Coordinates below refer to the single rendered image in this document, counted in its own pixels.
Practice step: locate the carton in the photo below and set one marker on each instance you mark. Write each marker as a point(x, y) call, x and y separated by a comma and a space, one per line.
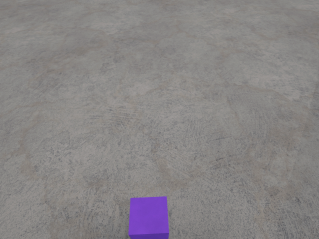
point(148, 218)

